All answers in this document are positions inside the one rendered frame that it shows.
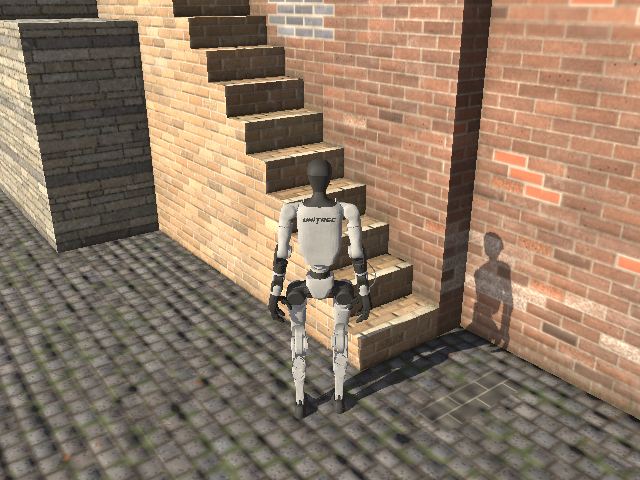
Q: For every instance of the stairs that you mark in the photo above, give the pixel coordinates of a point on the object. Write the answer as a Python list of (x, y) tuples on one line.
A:
[(230, 144)]

